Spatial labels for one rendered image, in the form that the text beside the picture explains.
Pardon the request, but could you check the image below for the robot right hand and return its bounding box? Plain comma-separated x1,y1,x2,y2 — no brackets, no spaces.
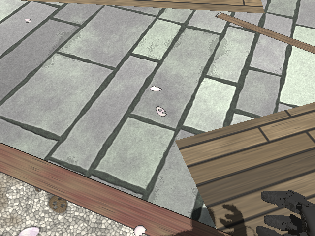
256,190,315,236

